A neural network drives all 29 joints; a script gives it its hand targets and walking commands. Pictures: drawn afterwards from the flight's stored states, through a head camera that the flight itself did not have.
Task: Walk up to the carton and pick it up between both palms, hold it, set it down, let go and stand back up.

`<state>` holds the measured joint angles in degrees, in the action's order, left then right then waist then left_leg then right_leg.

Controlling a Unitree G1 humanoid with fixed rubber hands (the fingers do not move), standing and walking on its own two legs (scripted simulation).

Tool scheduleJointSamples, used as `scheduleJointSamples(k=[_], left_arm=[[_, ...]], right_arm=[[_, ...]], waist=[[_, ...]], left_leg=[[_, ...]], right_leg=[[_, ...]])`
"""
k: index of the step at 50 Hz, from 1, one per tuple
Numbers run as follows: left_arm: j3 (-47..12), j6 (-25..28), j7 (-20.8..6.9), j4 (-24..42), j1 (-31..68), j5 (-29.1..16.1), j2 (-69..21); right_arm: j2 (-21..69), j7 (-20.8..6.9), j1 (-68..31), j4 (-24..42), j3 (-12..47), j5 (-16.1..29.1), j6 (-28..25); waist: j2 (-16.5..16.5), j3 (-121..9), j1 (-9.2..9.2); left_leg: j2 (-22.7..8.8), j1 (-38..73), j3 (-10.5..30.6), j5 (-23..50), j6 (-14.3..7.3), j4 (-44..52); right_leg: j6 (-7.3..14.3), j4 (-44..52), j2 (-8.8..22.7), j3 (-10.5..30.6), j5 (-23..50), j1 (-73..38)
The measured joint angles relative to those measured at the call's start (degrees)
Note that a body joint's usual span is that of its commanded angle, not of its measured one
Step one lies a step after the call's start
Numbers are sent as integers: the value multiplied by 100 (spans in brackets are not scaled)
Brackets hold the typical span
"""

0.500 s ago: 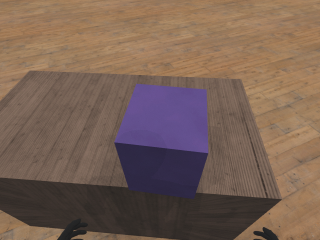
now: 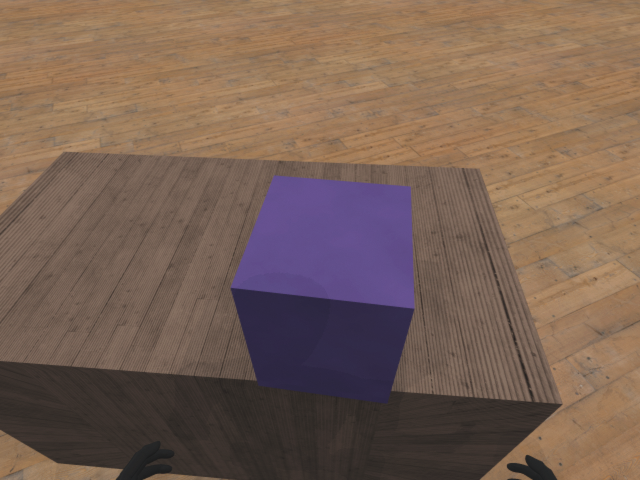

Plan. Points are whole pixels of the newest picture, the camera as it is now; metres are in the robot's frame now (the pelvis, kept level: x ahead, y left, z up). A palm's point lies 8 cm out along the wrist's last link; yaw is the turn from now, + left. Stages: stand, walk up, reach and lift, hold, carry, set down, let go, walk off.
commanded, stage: stand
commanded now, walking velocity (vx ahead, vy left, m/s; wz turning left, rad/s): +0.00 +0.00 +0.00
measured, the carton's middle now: (331, 290) +0.39 +0.01 +0.01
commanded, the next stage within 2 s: none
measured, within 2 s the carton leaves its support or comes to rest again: neither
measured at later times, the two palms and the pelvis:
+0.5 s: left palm out of the picture +0.11 +0.26 -0.08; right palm out of the picture +0.10 -0.27 -0.10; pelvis -0.01 +0.00 +0.00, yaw +0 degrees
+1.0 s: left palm out of the picture +0.09 +0.26 -0.09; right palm out of the picture +0.08 -0.27 -0.10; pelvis -0.02 +0.00 +0.00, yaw +0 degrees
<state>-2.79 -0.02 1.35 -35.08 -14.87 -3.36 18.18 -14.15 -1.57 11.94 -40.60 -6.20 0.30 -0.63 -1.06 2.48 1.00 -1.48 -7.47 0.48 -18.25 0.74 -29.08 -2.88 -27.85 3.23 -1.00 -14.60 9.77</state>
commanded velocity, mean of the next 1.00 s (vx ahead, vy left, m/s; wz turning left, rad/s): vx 0.00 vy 0.00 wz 0.00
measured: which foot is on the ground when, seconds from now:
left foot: down 0.00-1.00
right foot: down 0.00-1.00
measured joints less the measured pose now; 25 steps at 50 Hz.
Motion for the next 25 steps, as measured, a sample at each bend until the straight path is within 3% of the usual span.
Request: scheduleJointSamples(k=[25], left_arm=[[0, 9, 0, -242, 0, 0, 0]], right_arm=[[0, 4, 0, -285, 0, 0, 0]], waist=[[0, 0, 0]], left_leg=[[0, 0, 0, 75, 5, 0]], right_leg=[[7, 0, 0, 0, 75, 0]])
